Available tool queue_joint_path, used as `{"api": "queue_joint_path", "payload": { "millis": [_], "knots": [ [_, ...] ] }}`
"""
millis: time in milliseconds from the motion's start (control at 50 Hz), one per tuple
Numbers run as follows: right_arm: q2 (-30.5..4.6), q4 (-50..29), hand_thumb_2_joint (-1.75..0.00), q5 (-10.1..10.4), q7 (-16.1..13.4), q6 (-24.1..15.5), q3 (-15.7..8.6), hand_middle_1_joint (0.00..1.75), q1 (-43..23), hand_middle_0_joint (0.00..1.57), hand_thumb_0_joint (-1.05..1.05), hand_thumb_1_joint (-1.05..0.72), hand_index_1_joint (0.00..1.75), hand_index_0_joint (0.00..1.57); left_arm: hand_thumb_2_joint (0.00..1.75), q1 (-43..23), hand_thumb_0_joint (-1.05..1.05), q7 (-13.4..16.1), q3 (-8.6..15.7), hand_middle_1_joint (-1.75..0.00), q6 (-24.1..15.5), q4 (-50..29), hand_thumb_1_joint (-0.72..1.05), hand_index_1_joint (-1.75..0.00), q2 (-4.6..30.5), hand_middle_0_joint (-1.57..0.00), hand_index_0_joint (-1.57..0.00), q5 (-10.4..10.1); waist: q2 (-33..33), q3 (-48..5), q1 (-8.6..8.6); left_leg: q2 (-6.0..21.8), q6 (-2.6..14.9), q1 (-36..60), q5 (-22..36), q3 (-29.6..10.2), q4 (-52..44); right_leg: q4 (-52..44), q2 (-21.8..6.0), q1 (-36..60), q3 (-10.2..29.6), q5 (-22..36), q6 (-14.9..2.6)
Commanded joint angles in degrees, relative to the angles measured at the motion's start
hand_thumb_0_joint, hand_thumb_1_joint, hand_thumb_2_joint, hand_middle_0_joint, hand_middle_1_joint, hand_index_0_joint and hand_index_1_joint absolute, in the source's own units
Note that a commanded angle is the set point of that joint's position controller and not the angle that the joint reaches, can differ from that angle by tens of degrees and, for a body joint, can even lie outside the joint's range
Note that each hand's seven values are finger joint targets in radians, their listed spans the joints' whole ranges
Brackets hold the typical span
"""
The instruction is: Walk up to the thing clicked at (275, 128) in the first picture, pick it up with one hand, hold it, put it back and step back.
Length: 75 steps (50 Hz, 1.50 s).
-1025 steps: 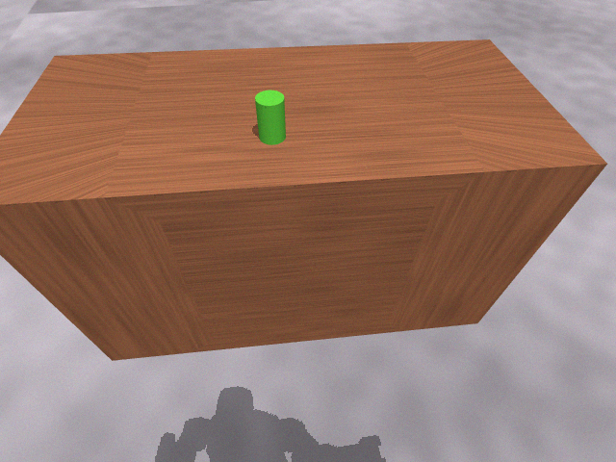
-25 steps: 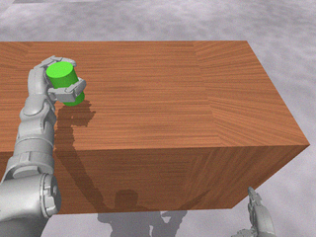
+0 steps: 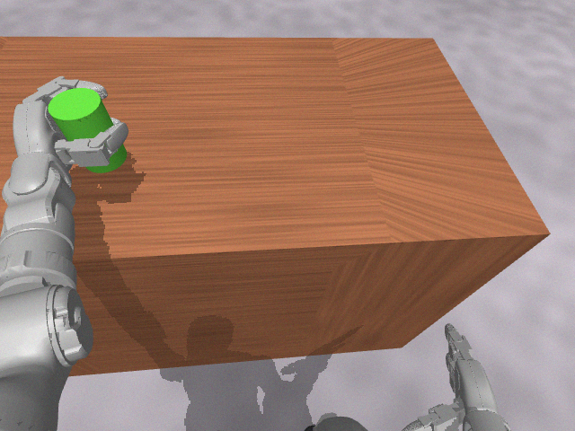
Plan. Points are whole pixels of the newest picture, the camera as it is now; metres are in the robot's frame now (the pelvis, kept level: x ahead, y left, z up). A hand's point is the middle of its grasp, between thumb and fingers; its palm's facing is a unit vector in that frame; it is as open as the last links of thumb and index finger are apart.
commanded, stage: lower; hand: left
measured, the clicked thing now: (91, 132) +0.49 +0.22 +0.13
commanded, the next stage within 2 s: loosen in 1.06 s
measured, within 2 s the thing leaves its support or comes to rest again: rests again in 0.94 s
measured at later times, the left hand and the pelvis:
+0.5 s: hand (106, 149) +0.51 +0.22 +0.08, palm faces +0.14 -0.99 +0.02, open 8.2 cm; pelvis +0.01 +0.01 -0.02, yaw -1 degrees
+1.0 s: hand (116, 158) +0.52 +0.22 +0.06, palm faces +0.15 -0.99 +0.02, open 8.2 cm; pelvis +0.00 +0.01 -0.04, yaw -1 degrees
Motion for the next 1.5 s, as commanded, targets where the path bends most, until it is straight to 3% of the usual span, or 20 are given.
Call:
{"api": "queue_joint_path", "payload": {
  "millis": [0,20,60,140,160,200,220,280,300,320,480,620,900,1060,1100,1140,1160,1220,1320,1480],
  "knots": [
    [-7.58,-10.72,-0.05,-0.06,-0.38,-2.58,-2.17,0.05,-3.04,0.05,0.0,0.54,0.05,0.05,1.34,-27.62,0.0,-0.2,2.21,-1.49,-5.59,-11.53,0.41,-1.49,15.25,-1.39,-1.41,-0.23,4.53,-24.85,-0.32,-0.64,0.95,10.12,13.57,-1.33,-0.97,-1.34,0.1,7.11,0.78,11.89,-0.72],
    [-9.05,-11.79,-0.05,-0.14,-0.51,-2.64,-3.66,0.05,-3.72,0.05,0.0,0.54,0.05,0.05,1.34,-28.28,0.0,-0.06,2.31,-1.49,-6.09,-12.76,0.42,-1.49,15.84,-1.39,-1.4,-0.37,5.14,-25.68,-0.43,-0.48,0.65,9.64,12.83,-1.59,-0.93,-0.75,0.21,7.07,0.7,10.99,-0.89],
    [-8.32,-12.52,-0.05,-0.42,-0.25,-2.24,-2.63,0.05,-2.68,0.05,0.0,0.53,0.05,0.05,1.33,-29.53,0.0,-0.25,2.47,-1.48,-6.87,-14.11,0.44,-1.48,16.27,-1.38,-1.39,0.05,5.96,-28.49,-0.65,-0.31,0.55,9.61,12.79,-1.69,-0.06,-0.08,0.17,6.75,0.8,10.78,-0.98],
    [-9.01,-14.43,-0.06,-0.35,-0.33,-2.06,-3.0,0.05,-0.63,0.05,0.0,0.52,0.05,0.05,1.31,-30.18,0.0,-1.22,2.52,-1.46,-7.86,-16.83,0.41,-1.46,16.3,-1.36,-1.37,-0.48,7.1,-34.25,-1.58,0.07,0.45,12.65,21.15,-2.1,2.66,1.98,0.25,7.57,0.82,17.16,-0.93],
    [-10.36,-15.36,-0.06,-0.3,-0.53,-2.12,-4.17,0.05,-1.68,0.05,0.0,0.52,0.05,0.05,1.3,-29.72,0.0,-1.2,2.97,-1.45,-7.79,-16.24,0.41,-1.45,17.49,-1.36,-1.38,-0.13,7.26,-33.39,-1.48,0.08,0.32,12.48,22.15,-2.12,3.0,2.36,0.26,7.4,0.86,17.68,-0.96],
    [-7.23,-15.26,-0.06,-0.34,-0.04,-1.68,-1.47,0.05,-1.31,0.05,0.0,0.52,0.05,0.05,1.32,-30.72,0.0,-1.56,1.71,-1.44,-8.16,-16.69,0.44,-1.44,15.44,-1.35,-1.35,-0.02,8.12,-31.84,-0.97,-0.02,0.28,11.18,21.57,-2.23,3.35,2.73,0.35,6.33,0.81,16.63,-1.05],
    [-8.27,-14.37,-0.06,-0.42,-0.11,-1.54,-2.48,0.05,0.57,0.05,0.0,0.52,0.05,0.05,1.31,-28.82,0.0,-1.27,3.38,-1.45,-8.06,-14.44,0.41,-1.45,17.21,-1.36,-1.36,0.08,8.34,-31.1,-1.31,0.18,0.13,11.44,21.69,-2.34,3.68,2.9,0.49,4.6,0.73,15.87,-1.16],
    [-9.22,-15.87,-0.06,-0.72,0.26,-1.33,-3.37,0.05,0.37,0.05,0.0,0.53,0.05,0.05,1.32,-27.09,0.0,-0.86,2.84,-1.45,-8.0,-13.46,0.42,-1.45,15.96,-1.35,-1.36,0.45,9.11,-28.67,-1.3,0.53,-0.17,10.84,20.7,-2.77,3.97,3.46,0.74,0.97,0.26,13.21,-1.56],
    [-7.51,-17.2,-0.06,-0.74,0.52,-1.22,-2.14,0.05,1.22,0.05,0.0,0.53,0.05,0.05,1.32,-28.11,0.0,-0.9,1.52,-1.45,-8.13,-13.69,0.4,-1.46,14.11,-1.36,-1.37,0.62,8.55,-29.67,-2.12,0.42,0.11,10.12,20.27,-2.67,4.56,3.58,0.72,1.68,0.31,13.89,-1.37],
    [-9.04,-17.81,-0.06,-0.78,0.39,-1.01,-3.31,0.05,1.99,0.05,0.0,0.53,0.05,0.05,1.33,-25.87,0.0,-0.49,4.15,-1.46,-8.09,-12.34,0.4,-1.46,17.0,-1.35,-1.36,0.61,7.07,-30.28,-1.84,0.39,0.3,9.28,20.38,-2.52,4.93,3.94,0.68,2.88,0.28,14.74,-1.23],
    [-8.01,-18.26,-0.06,-1.1,1.27,-0.1,-3.18,0.05,4.23,0.05,0.0,0.52,0.05,0.05,1.3,-27.13,0.0,-1.43,3.42,-1.45,-8.94,-14.75,0.33,-1.45,15.53,-1.35,-1.36,0.84,10.34,-31.24,-2.57,0.8,-0.05,10.1,24.46,-2.94,7.06,6.34,0.79,-0.28,0.22,16.64,-1.4],
    [-9.88,-21.1,-0.06,-1.43,1.27,0.32,-4.68,0.05,3.84,0.05,0.0,0.52,0.05,0.05,1.29,-27.61,0.0,-0.21,4.41,-1.42,-9.74,-14.14,0.32,-1.43,16.7,-1.31,-1.32,1.32,9.6,-30.8,-2.58,0.9,-0.16,8.43,21.19,-3.25,7.35,7.25,1.01,-1.66,-0.02,13.26,-1.57],
    [-8.91,-24.98,-0.06,-1.84,1.44,0.96,-3.91,0.05,4.2,0.05,0.0,0.53,0.05,0.05,1.31,-29.32,0.0,-0.44,4.31,-1.43,-11.53,-11.82,0.31,-1.44,17.22,-1.32,-1.32,2.31,9.63,-30.52,-3.27,0.04,0.43,2.91,14.35,-2.44,9.0,8.68,0.85,-2.21,0.69,10.68,-1.31],
    [-8.79,-25.69,-0.06,-2.19,1.68,1.11,-3.45,0.05,6.03,0.05,0.0,0.52,0.05,0.05,1.3,-28.56,0.0,-0.71,4.25,-1.43,-11.95,-10.35,0.29,-1.43,17.2,-1.31,-1.32,3.05,10.48,-32.67,-4.2,0.56,0.02,3.71,19.28,-3.3,10.8,10.38,1.02,-3.99,0.19,13.4,-1.57],
    [-9.35,-27.86,-0.06,-2.09,1.73,1.09,-4.05,0.05,4.16,0.05,0.0,0.52,0.05,0.05,1.3,-29.11,0.0,-0.71,3.21,-1.41,-11.93,-8.86,0.29,-1.42,14.98,-1.3,-1.3,2.87,9.35,-30.48,-4.69,0.52,0.06,2.51,15.64,-3.34,10.42,10.2,1.23,-5.28,0.07,10.45,-1.61],
    [-9.43,-27.82,-0.06,-2.11,1.74,1.24,-4.01,0.05,4.39,0.05,0.0,0.53,0.05,0.05,1.3,-28.58,0.0,-0.26,4.09,-1.42,-11.88,-7.94,0.3,-1.43,16.85,-1.31,-1.32,3.29,8.63,-30.56,-4.52,0.26,0.34,0.37,13.44,-3.04,10.44,10.33,1.04,-4.41,0.37,9.91,-1.52],
    [-9.0,-27.38,-0.05,-2.28,1.83,1.48,-3.72,0.05,5.04,0.05,0.0,0.53,0.05,0.05,1.22,-29.99,0.0,-0.15,3.72,-1.4,-12.24,-9.17,0.28,-1.4,16.61,-1.37,-1.38,3.37,9.57,-31.17,-4.36,0.17,0.28,0.18,12.92,-2.99,10.35,10.48,0.95,-4.37,0.42,9.56,-1.6],
    [-9.48,-28.33,-0.04,-2.0,1.61,1.29,-4.38,0.05,6.35,0.05,0.0,0.53,0.05,0.05,0.98,-29.04,0.0,-0.42,3.65,-1.17,-11.95,-7.72,0.09,-1.16,14.71,-1.19,-1.22,2.12,8.62,-30.45,-5.01,0.23,0.25,1.7,11.72,-2.99,10.36,10.2,1.24,-5.82,0.11,8.18,-1.53],
    [-9.2,-28.59,-0.05,-1.95,1.68,1.71,-4.07,0.05,7.12,0.05,0.0,0.5,0.05,0.05,0.6,-29.06,0.0,-0.53,4.6,-0.93,-12.19,-9.03,-0.21,-0.91,17.26,-1.02,-1.05,2.28,8.57,-32.45,-4.49,-0.31,0.68,0.07,14.13,-2.55,11.4,10.75,0.82,-3.16,0.68,12.01,-1.07],
    [-8.82,-29.63,-0.05,-2.07,1.89,2.13,-3.7,0.05,6.0,0.05,0.0,0.52,0.05,0.05,0.34,-28.08,0.0,-0.35,4.55,-0.53,-11.99,-8.72,-0.54,-0.52,16.43,-0.59,-0.6,2.44,8.16,-33.44,-3.94,-0.26,0.54,-0.56,15.21,-2.69,11.49,11.4,0.81,-1.26,0.55,13.28,-1.18]
  ]
}}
